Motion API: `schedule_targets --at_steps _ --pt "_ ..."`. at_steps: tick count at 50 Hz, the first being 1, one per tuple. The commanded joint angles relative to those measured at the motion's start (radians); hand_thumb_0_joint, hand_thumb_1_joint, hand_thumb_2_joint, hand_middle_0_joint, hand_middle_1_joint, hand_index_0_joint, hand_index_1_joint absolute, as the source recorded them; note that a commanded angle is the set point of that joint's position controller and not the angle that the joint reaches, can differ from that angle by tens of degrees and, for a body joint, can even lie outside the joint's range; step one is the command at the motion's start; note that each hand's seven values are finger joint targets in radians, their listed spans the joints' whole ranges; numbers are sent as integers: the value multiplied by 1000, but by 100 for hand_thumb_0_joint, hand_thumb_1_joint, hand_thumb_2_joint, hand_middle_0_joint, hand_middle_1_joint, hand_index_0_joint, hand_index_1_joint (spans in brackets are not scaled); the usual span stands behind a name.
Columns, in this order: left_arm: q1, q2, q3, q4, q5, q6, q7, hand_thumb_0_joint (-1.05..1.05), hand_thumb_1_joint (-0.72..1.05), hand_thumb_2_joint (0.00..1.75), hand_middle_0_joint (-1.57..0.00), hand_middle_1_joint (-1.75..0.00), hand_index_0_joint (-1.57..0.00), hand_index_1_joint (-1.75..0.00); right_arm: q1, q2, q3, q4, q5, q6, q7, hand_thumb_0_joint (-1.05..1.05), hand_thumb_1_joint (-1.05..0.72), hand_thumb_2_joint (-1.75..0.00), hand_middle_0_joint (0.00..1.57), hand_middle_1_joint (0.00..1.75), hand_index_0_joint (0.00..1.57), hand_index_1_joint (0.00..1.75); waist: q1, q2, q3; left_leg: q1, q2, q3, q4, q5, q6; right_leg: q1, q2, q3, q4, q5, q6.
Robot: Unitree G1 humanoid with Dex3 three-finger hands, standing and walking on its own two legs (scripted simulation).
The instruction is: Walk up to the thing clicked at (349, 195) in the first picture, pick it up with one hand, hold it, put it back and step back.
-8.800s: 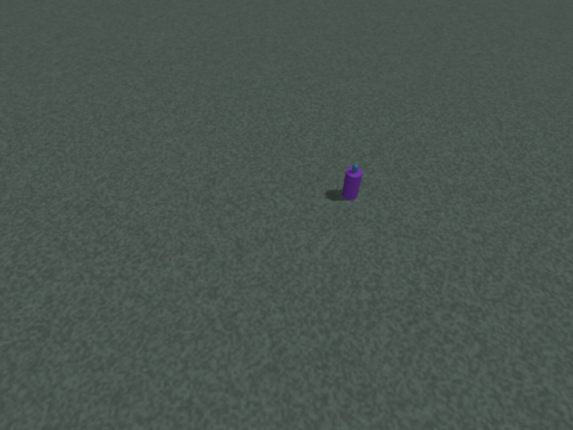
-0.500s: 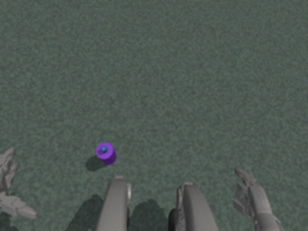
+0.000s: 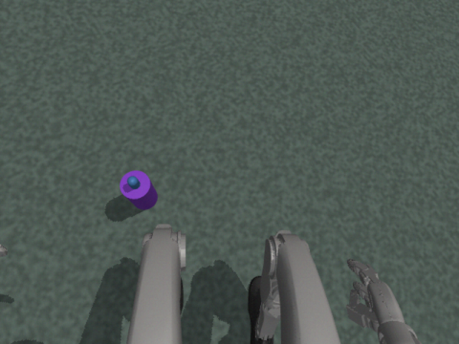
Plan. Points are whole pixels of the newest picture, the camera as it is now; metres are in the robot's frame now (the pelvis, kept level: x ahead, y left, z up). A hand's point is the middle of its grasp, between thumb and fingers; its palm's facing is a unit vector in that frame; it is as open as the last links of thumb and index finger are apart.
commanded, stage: go down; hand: left
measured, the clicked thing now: (139, 189) +0.43 +0.25 -0.38
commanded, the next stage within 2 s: approach in 1.42 s
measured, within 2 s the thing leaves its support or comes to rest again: neither
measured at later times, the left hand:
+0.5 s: hand out of the picture +0.33 +0.42 -0.07, palm faces +0.25 -0.96 -0.15, open 17.4 cm
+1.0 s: hand out of the picture +0.34 +0.43 -0.08, palm faces +0.25 -0.96 -0.13, open 17.4 cm
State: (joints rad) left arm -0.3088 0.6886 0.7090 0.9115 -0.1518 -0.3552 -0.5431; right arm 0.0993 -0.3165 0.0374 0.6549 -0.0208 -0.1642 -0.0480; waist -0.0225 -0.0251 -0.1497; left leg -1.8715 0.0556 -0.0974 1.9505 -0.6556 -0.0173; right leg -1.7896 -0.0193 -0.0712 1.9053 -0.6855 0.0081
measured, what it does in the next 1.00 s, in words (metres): lowers itself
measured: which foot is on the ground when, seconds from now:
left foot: down 0.00-1.00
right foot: down 0.00-1.00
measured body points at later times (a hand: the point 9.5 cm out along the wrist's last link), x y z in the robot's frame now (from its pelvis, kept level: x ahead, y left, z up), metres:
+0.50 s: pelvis -0.01 +0.00 -0.06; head +0.20 +0.06 +0.34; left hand +0.31 +0.47 -0.06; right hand +0.18 -0.27 -0.16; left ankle +0.08 +0.13 -0.44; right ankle +0.08 -0.13 -0.44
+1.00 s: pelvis -0.01 +0.00 -0.08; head +0.19 +0.07 +0.31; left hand +0.32 +0.48 -0.07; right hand +0.17 -0.27 -0.18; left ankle +0.08 +0.13 -0.44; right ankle +0.08 -0.13 -0.44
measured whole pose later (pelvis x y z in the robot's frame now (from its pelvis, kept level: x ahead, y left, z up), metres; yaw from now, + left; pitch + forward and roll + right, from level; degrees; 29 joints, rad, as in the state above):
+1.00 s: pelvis -0.01 +0.00 -0.08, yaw -2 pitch +32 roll -7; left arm -0.47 0.85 0.84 1.00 -0.20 -0.36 -0.68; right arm 0.08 -0.35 0.08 0.67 -0.04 -0.18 -0.05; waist -0.04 -0.04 -0.10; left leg -2.11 0.05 -0.13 2.22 -0.67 -0.01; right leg -2.02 -0.01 -0.08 2.16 -0.70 0.02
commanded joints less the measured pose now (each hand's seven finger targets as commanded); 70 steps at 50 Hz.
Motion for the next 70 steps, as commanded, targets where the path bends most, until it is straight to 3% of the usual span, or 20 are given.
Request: schedule_targets --at_steps 1,7,11,14,16,24,27,28,30,33,35,38,45,48,55,58,60,64,65,70 --pt "-94 410 121 -139 -45 -58 -19 0 -56 6 -7 -10 -6 -10 67 -221 -77 -78 3 -37 -17 0 -91 -90 20 30 20 30 58 197 -546 437 -16 15 -257 110 33 185 34 4 -183 113 -48" --pt "-170 441 130 -125 -57 -68 -49 0 -55 7 -6 -10 -6 -10 69 -231 -71 -67 0 -41 -19 0 -91 -90 20 30 20 30 35 200 -508 368 -11 14 -212 61 35 136 37 -6 -138 85 -47" --pt "-194 496 168 -109 -61 -79 -66 0 -54 7 -5 -9 -5 -9 72 -244 -67 -57 -5 -43 -19 0 -91 -91 20 30 20 30 40 203 -530 350 -11 12 -178 76 35 122 37 -14 -97 95 -47" --pt "-221 497 171 -104 -68 -82 -83 0 -53 8 -5 -9 -5 -9 79 -245 -64 -55 -12 -47 -20 0 -92 -91 20 30 20 30 31 197 -560 329 -14 28 -140 106 37 142 38 -10 -87 114 -44" --pt "-221 533 181 -117 -67 -81 -93 0 -53 8 -5 -9 -5 -9 77 -252 -62 -48 -13 -48 -20 0 -92 -91 20 30 20 30 50 222 -575 348 -12 32 -128 133 35 124 38 -9 -69 128 -48" --pt "-236 558 195 -115 -68 -61 -109 0 -52 10 -5 -9 -4 -10 78 -260 -59 -46 -13 -47 -20 0 -92 -91 20 30 20 30 45 230 -570 316 -9 18 -109 93 32 73 42 -27 -25 106 -48" --pt "-237 540 195 -104 -78 -56 -116 0 -53 9 -5 -7 -4 -8 80 -261 -57 -43 -14 -48 -20 0 -92 -91 20 30 20 30 38 220 -581 323 -11 19 -80 139 35 61 42 -26 -12 137 -48" --pt "-261 538 184 -117 -78 -59 -118 0 -54 9 -5 -8 -4 -9 75 -258 -56 -44 -13 -47 -19 0 -92 -91 20 30 20 30 32 223 -556 299 -10 16 -84 110 34 44 42 -30 -5 116 -49" --pt "-245 564 211 -101 -76 -57 -115 0 -54 9 -5 -8 -4 -9 76 -261 -54 -46 -14 -47 -19 0 -92 -91 20 30 20 30 48 224 -551 289 -10 17 -85 95 35 47 43 -29 -4 108 -49" --pt "-278 551 188 -106 -75 -57 -121 0 -54 9 -4 -8 -4 -9 78 -260 -52 -52 -13 -47 -18 0 -92 -91 20 30 20 30 27 217 -545 266 -11 15 -80 64 36 40 43 -32 -1 84 -48" --pt "-270 560 192 -100 -76 -57 -125 0 -52 10 -4 -8 -3 -9 69 -264 -51 -51 -14 -48 -18 0 -92 -91 20 30 20 30 38 235 -536 275 -9 8 -83 48 34 18 42 -34 10 75 -49" --pt "-269 562 203 -90 -82 -58 -128 0 -53 10 -4 -8 -3 -9 81 -267 -50 -47 -15 -48 -17 0 -92 -91 20 30 20 30 33 215 -562 278 -13 18 -51 113 36 34 41 -31 18 119 -48" --pt "-282 596 219 -94 -79 -62 -132 0 -55 9 -4 -7 -3 -8 81 -270 -45 -47 -17 -44 -15 0 -93 -91 20 30 20 30 42 248 -557 268 -13 20 -47 90 34 18 42 -33 34 101 -50" --pt "-295 578 203 -90 -83 -64 -137 0 -54 10 -4 -7 -3 -8 77 -271 -44 -48 -15 -44 -13 0 -92 -91 20 30 20 30 30 239 -529 257 -11 12 -47 71 34 -12 43 -38 38 87 -50" --pt "-299 588 219 -75 -95 -72 -149 0 -54 11 -4 -7 -2 -8 80 -275 -40 -43 -16 -43 -9 0 -92 -91 20 30 20 30 26 236 -520 241 -12 10 -24 75 35 -25 42 -40 54 89 -49" --pt "-312 624 231 -90 -94 -76 -151 0 -54 9 -4 -7 -3 -8 75 -281 -39 -47 -18 -41 -8 0 -93 -91 20 30 20 30 29 241 -536 228 -15 21 -12 78 38 -13 42 -36 56 89 -48" --pt "-305 602 226 -79 -96 -77 -157 0 -54 9 -4 -7 -3 -8 79 -278 -37 -48 -18 -44 -6 0 -93 -91 20 30 20 30 24 229 -540 226 -16 19 -8 77 37 -8 43 -40 60 86 -47" --pt "-288 632 248 -80 -101 -84 -162 0 -53 10 -4 -7 -2 -8 75 -291 -36 -45 -17 -39 -7 0 -93 -91 20 30 20 30 41 263 -549 272 -11 1 -11 108 29 -50 42 -44 88 108 -51" --pt "-298 608 235 -73 -105 -84 -167 0 -53 10 -4 -7 -3 -9 79 -286 -32 -42 -19 -39 -6 0 -93 -91 20 30 20 30 22 260 -540 256 -12 5 2 122 30 -40 41 -46 90 118 -50" --pt "-296 606 237 -97 -115 -89 -177 0 -54 9 -5 -6 -3 -8 72 -289 -34 -46 -20 -40 -4 0 -93 -91 20 30 20 30 26 258 -551 242 -15 12 14 94 33 -39 43 -46 89 101 -48"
